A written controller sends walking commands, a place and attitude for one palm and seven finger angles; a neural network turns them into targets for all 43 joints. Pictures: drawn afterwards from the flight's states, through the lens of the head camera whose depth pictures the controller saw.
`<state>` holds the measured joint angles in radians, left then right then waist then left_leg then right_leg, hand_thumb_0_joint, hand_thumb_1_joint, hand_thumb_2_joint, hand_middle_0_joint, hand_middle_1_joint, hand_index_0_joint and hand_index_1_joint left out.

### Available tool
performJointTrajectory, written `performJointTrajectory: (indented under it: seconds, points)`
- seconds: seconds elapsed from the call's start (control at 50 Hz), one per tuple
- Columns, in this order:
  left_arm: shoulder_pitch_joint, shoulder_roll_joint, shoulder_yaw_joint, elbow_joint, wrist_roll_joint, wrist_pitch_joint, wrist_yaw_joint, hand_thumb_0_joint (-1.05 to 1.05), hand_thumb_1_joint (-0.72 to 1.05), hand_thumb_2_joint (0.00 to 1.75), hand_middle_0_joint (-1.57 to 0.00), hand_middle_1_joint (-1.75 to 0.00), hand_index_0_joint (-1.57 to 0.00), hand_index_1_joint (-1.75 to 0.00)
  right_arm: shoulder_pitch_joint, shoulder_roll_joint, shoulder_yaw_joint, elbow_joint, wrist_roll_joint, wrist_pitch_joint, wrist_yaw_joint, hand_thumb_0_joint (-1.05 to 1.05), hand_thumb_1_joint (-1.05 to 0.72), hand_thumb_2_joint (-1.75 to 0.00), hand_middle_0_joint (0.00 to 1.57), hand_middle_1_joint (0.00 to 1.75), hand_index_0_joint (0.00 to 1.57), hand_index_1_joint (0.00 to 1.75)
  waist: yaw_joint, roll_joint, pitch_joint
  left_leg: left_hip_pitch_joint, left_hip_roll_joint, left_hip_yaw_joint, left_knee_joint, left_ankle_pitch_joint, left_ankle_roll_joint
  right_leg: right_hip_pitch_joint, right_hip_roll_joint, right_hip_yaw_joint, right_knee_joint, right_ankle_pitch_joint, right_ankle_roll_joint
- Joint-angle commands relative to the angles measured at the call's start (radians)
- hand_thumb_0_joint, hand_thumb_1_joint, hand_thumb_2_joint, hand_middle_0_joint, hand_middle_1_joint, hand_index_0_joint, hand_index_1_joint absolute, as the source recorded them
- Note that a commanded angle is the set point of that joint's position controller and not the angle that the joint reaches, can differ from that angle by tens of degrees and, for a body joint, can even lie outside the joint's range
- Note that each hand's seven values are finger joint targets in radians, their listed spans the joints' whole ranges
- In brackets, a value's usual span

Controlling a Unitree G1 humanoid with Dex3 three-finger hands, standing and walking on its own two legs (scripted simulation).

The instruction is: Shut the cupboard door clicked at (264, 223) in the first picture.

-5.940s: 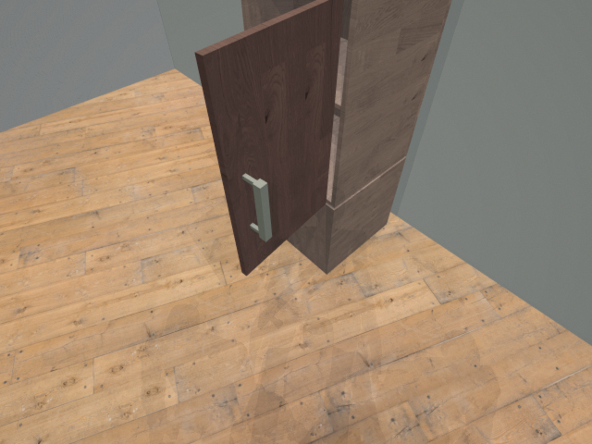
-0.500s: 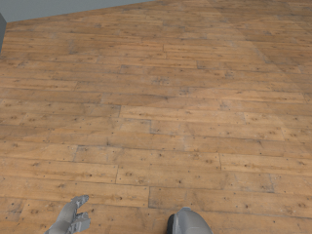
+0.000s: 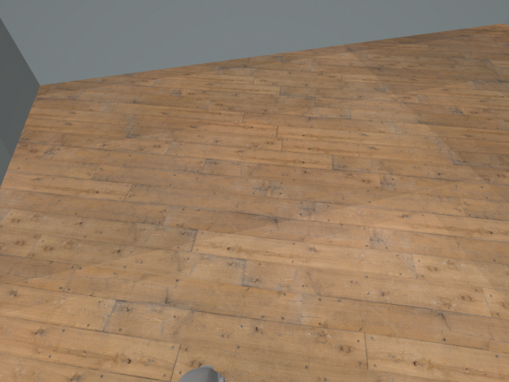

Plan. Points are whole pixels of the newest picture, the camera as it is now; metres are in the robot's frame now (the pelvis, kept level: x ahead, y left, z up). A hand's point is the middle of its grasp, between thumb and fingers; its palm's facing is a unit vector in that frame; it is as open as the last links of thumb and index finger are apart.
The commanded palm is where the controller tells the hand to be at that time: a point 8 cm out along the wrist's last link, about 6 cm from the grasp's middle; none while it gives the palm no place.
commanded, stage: walk to a spot facing it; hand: left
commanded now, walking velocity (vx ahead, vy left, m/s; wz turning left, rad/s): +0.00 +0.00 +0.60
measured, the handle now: out of the picture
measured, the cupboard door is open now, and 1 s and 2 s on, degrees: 97 97 97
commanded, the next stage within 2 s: none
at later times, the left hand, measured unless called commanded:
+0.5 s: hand out of the picture +0.15 +0.18 -0.16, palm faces +0.25 -0.93 -0.27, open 7.4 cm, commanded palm none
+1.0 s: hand out of the picture +0.01 +0.07 -0.18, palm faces +0.61 -0.75 -0.25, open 7.4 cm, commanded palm none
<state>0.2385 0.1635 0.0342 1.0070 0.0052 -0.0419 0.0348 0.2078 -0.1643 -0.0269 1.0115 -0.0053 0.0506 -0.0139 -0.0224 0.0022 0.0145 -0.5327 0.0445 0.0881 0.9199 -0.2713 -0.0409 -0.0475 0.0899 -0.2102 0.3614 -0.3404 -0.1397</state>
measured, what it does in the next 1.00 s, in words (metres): walks ahead, turning left: left foot, then right foot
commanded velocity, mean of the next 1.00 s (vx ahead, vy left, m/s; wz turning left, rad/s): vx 0.00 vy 0.00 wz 0.60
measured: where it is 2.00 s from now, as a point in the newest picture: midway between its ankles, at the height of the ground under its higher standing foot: outside the picture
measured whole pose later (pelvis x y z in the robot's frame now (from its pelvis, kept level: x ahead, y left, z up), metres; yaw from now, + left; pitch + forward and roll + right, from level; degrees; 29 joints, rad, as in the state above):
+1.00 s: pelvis +0.13 -0.09 -0.01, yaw +37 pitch +1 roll +1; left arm 0.31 0.23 0.04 0.93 0.02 0.01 0.02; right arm 0.02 -0.25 -0.05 0.86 -0.02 0.06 0.03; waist 0.03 -0.04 0.12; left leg -0.32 -0.01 0.13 0.62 -0.28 0.01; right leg -0.20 -0.14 -0.33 0.69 -0.46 -0.01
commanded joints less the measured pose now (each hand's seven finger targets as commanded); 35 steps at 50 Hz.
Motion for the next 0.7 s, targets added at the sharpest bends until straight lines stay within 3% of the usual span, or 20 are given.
performJointTrajectory:
  seconds: [0.0,0.04,0.08,0.1,0.12,0.14,0.16,0.18,0.2,0.26,0.4,0.46,0.48,0.5,0.52,0.54,0.56,0.6,0.64,0.68]
  points:
    - [0.068,0.157,0.037,-0.047,0.004,-0.001,0.007,0.0,0.9,0.9,-0.2,-0.3,-0.2,-0.3,0.046,-0.089,-0.016,-0.05,-0.004,-0.011,-0.009,0.0,-0.9,-0.9,0.2,0.3,0.2,0.3,-0.016,-0.111,0.017,-0.006,-0.035,0.059,-0.101,-0.078,0.025,0.084,-0.361,0.096,0.095,1.305,0.18]
    - [0.053,0.187,0.047,-0.059,0.005,0.001,0.005,0.0,0.9,0.9,-0.2,-0.3,-0.2,-0.3,0.094,-0.105,-0.021,-0.041,-0.005,-0.017,-0.01,0.0,-0.9,-0.9,0.2,0.3,0.2,0.3,-0.035,-0.12,-0.019,0.086,-0.065,0.091,-0.19,-0.071,0.048,0.09,-0.364,0.079,0.19,1.378,0.183]
    - [0.031,0.212,0.056,-0.078,-0.001,0.005,-0.003,0.0,0.9,0.9,-0.2,-0.3,-0.2,-0.3,0.187,-0.138,-0.031,-0.033,-0.013,-0.022,-0.012,0.0,-0.9,-0.9,0.2,0.3,0.2,0.3,-0.085,-0.109,-0.069,0.263,-0.073,0.074,-0.315,0.006,0.087,0.005,-0.346,0.041,0.369,1.255,0.196]
    - [0.021,0.204,0.054,-0.089,-0.009,0.009,-0.007,0.0,0.9,0.9,-0.2,-0.3,-0.2,-0.3,0.26,-0.173,-0.041,-0.025,-0.022,-0.025,-0.01,0.0,-0.9,-0.9,0.2,0.3,0.2,0.3,-0.122,-0.029,-0.114,0.431,0.035,-0.073,-0.415,0.249,0.15,-0.151,-0.308,0.029,0.568,0.928,0.205]
    - [0.006,0.137,0.042,-0.136,-0.022,0.016,-0.014,0.0,0.9,0.9,-0.2,-0.3,-0.2,-0.3,0.284,-0.261,-0.059,-0.037,-0.027,-0.034,-0.009,0.0,-0.9,-0.9,0.2,0.3,0.2,0.3,-0.113,0.282,-0.125,0.534,0.354,-0.529,-0.504,0.752,0.325,-0.461,-0.137,0.05,0.892,-0.134,0.233]
    - [-0.078,0.159,0.037,-0.188,-0.002,0.036,-0.006,0.0,0.9,0.9,-0.2,-0.3,-0.2,-0.3,0.277,-0.261,-0.057,-0.026,-0.011,-0.03,-0.013,0.0,-0.9,-0.9,0.2,0.3,0.2,0.3,-0.097,0.126,-0.096,0.481,0.418,-0.609,-0.52,0.715,0.387,-0.525,-0.119,0.226,1.003,-0.263,0.195]
    - [-0.072,0.148,0.042,-0.213,0.005,0.043,-0.005,0.0,0.9,0.9,-0.2,-0.3,-0.2,-0.3,0.19,-0.277,-0.055,-0.055,-0.014,-0.037,-0.015,0.0,-0.9,-0.9,0.2,0.3,0.2,0.3,-0.056,0.092,-0.036,0.395,0.412,-0.537,-0.543,0.517,0.374,-0.548,-0.157,0.291,1.003,-0.229,0.187]
    - [-0.056,0.142,0.045,-0.209,0.015,0.047,-0.013,0.0,0.9,0.9,-0.2,-0.3,-0.2,-0.3,0.114,-0.241,-0.049,-0.089,-0.014,-0.047,-0.023,0.0,-0.9,-0.9,0.2,0.3,0.2,0.3,-0.011,0.056,-0.003,0.323,0.351,-0.509,-0.567,0.413,0.321,-0.564,-0.163,0.271,0.97,-0.178,0.205]
    - [-0.043,0.134,0.047,-0.176,0.018,0.052,-0.016,0.0,0.9,0.9,-0.2,-0.3,-0.2,-0.3,0.059,-0.216,-0.038,-0.095,-0.016,-0.052,-0.027,0.0,-0.9,-0.9,0.2,0.3,0.2,0.3,0.021,0.094,0.026,0.276,0.274,-0.42,-0.582,0.4,0.265,-0.541,-0.167,0.254,0.915,-0.125,0.214]
    - [-0.006,0.122,0.046,-0.141,0.014,0.067,-0.024,0.0,0.9,0.9,-0.2,-0.3,-0.2,-0.3,0.051,-0.223,-0.036,-0.092,-0.014,-0.063,-0.021,0.0,-0.9,-0.9,0.2,0.3,0.2,0.3,0.04,0.097,-0.001,0.252,0.172,-0.269,-0.568,0.506,0.195,-0.461,-0.152,0.214,0.794,-0.037,0.233]
    - [-0.114,0.129,0.034,-0.188,0.007,0.064,-0.024,0.0,0.9,0.9,-0.2,-0.3,-0.2,-0.3,0.063,-0.276,-0.081,-0.103,-0.017,-0.043,-0.003,0.0,-0.9,-0.9,0.2,0.3,0.2,0.3,-0.006,0.189,-0.09,0.331,0.138,-0.307,-0.485,0.503,0.188,-0.378,-0.102,0.165,0.458,-0.078,0.252]
    - [-0.049,0.15,0.039,-0.177,0.002,0.047,-0.025,0.0,0.9,0.9,-0.2,-0.3,-0.2,-0.3,0.0,-0.285,-0.096,-0.131,-0.012,-0.031,-0.003,0.0,-0.9,-0.9,0.2,0.3,0.2,0.3,0.029,0.221,-0.116,0.278,0.118,-0.333,-0.398,0.479,0.147,-0.212,-0.077,0.16,0.219,0.027,0.241]
    - [0.007,0.177,0.046,-0.163,0.003,0.034,-0.023,0.0,0.9,0.9,-0.2,-0.3,-0.2,-0.3,-0.016,-0.269,-0.098,-0.144,-0.006,-0.03,0.0,0.0,-0.9,-0.9,0.2,0.3,0.2,0.3,0.058,0.158,-0.138,0.215,0.072,-0.308,-0.331,0.365,0.1,-0.075,-0.11,0.176,0.055,0.162,0.237]
    - [0.059,0.274,0.065,-0.151,0.016,0.02,-0.011,0.0,0.9,0.9,-0.2,-0.3,-0.2,-0.3,0.001,-0.197,-0.087,-0.161,0.005,-0.033,0.008,0.0,-0.9,-0.9,0.2,0.3,0.2,0.3,0.071,-0.093,-0.195,0.017,-0.023,-0.193,-0.154,0.057,0.026,0.144,-0.343,0.371,-0.016,0.357,0.181]
    - [0.083,0.355,0.082,-0.151,0.022,0.022,-0.002,0.0,0.9,0.9,-0.2,-0.3,-0.2,-0.3,-0.029,-0.15,-0.075,-0.197,0.002,-0.037,0.007,0.0,-0.9,-0.9,0.2,0.3,0.2,0.3,0.094,-0.339,-0.186,-0.116,-0.103,-0.083,0.091,-0.419,-0.024,0.146,-0.604,0.6,-0.001,0.675,0.061]
    - [0.075,0.329,0.068,-0.156,0.019,0.025,0.004,0.0,0.9,0.9,-0.2,-0.3,-0.2,-0.3,-0.034,-0.194,-0.079,-0.202,-0.004,-0.029,0.006,0.0,-0.9,-0.9,0.2,0.3,0.2,0.3,0.085,-0.259,-0.172,-0.085,-0.039,-0.15,0.235,-0.404,-0.008,0.059,-0.621,0.531,0.036,0.762,0.001]
    - [0.016,0.257,0.056,-0.158,0.019,0.022,0.008,0.0,0.9,0.9,-0.2,-0.3,-0.2,-0.3,-0.046,-0.194,-0.08,-0.174,-0.008,-0.015,0.007,0.0,-0.9,-0.9,0.2,0.3,0.2,0.3,0.053,-0.271,-0.097,-0.097,-0.002,-0.166,0.306,-0.334,-0.01,-0.013,-0.548,0.454,0.032,0.699,0.005]
    - [-0.042,0.215,0.038,-0.177,0.012,0.03,0.003,0.0,0.9,0.9,-0.2,-0.3,-0.2,-0.3,-0.062,-0.173,-0.073,-0.155,-0.011,0.001,0.024,0.0,-0.9,-0.9,0.2,0.3,0.2,0.3,0.018,-0.231,-0.028,-0.108,0.005,-0.111,0.35,-0.21,-0.032,-0.05,-0.428,0.283,0.052,0.751,0.051]
    - [-0.013,0.198,0.034,-0.176,0.013,0.026,0.002,0.0,0.9,0.9,-0.2,-0.3,-0.2,-0.3,-0.085,-0.154,-0.063,-0.157,-0.007,0.006,0.036,0.0,-0.9,-0.9,0.2,0.3,0.2,0.3,0.02,-0.223,-0.018,-0.106,-0.006,-0.077,0.284,-0.153,-0.037,-0.016,-0.386,0.192,0.049,0.813,0.089]
    - [0.029,0.205,0.037,-0.171,0.014,0.021,0.004,0.0,0.9,0.9,-0.2,-0.3,-0.2,-0.3,-0.108,-0.154,-0.057,-0.161,-0.006,0.009,0.039,0.0,-0.9,-0.9,0.2,0.3,0.2,0.3,0.032,-0.212,-0.041,-0.094,-0.008,-0.055,0.202,-0.135,-0.044,0.051,-0.391,0.157,0.059,0.867,0.089]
